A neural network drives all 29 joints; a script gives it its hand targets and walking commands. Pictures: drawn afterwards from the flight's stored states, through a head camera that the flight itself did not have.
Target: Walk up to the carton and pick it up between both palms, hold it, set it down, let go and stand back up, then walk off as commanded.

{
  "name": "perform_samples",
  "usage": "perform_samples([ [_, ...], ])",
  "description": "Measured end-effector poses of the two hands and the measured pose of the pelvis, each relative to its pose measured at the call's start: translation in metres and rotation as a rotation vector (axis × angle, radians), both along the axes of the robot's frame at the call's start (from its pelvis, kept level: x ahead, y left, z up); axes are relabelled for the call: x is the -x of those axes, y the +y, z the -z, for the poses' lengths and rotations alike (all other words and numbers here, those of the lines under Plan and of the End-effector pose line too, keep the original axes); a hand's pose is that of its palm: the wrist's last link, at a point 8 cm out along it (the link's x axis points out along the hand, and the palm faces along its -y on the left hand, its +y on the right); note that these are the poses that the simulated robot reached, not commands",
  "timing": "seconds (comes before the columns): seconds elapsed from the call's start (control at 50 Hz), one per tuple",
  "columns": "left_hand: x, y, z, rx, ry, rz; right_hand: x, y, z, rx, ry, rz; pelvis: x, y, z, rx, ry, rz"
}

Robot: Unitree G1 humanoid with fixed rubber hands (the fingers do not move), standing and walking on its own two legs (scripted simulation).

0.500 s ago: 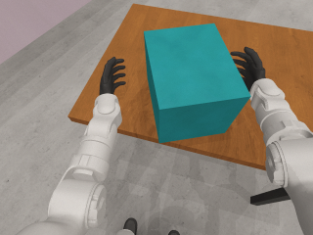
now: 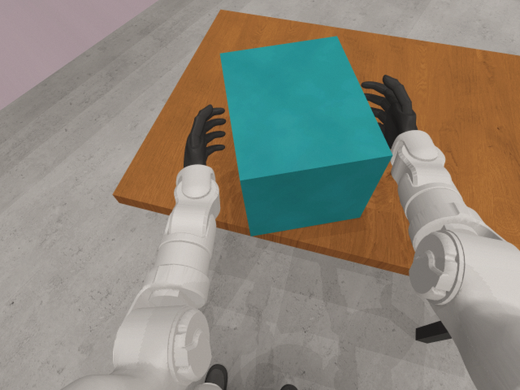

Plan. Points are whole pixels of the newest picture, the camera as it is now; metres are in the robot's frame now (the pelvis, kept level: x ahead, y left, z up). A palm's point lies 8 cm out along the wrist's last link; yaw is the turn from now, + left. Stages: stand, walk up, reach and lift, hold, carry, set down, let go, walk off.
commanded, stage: reach and lift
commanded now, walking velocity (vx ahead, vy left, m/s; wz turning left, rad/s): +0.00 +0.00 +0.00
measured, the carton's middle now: (292, 138) +0.51 +0.01 +0.02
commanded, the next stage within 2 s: none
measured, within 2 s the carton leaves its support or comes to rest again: neither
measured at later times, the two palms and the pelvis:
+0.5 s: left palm (195, 161) +0.41 +0.16 +0.07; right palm (394, 129) +0.48 -0.13 +0.10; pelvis +0.00 +0.00 +0.00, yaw +0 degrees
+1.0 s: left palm (196, 162) +0.41 +0.16 +0.07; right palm (395, 132) +0.48 -0.13 +0.10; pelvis +0.00 +0.00 +0.00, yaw +0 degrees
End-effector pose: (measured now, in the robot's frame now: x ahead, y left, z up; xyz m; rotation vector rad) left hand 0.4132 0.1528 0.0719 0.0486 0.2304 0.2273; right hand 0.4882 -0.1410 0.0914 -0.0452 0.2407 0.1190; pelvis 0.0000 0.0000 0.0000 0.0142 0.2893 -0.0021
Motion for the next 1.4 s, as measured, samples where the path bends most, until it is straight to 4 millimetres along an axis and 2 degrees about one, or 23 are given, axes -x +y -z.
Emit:
perform_samples([
  [0.42, 0.003, 0.004, 0.000, -0.008, 0.009, -0.040, 0.007, 0.010, -0.008, -0.018, -0.051, 0.022, 0.002, 0.000, 0.000, 0.000, -0.003, 0.001],
  [1.24, 0.002, 0.002, 0.002, 0.008, 0.004, -0.045, 0.013, 0.007, -0.004, -0.020, -0.063, 0.047, 0.002, -0.001, 0.000, -0.002, -0.003, 0.003],
  [1.4, 0.002, 0.000, 0.002, 0.009, 0.001, -0.039, 0.017, 0.005, -0.002, 0.023, -0.080, 0.050, 0.002, -0.001, 0.000, -0.002, -0.004, 0.004],
])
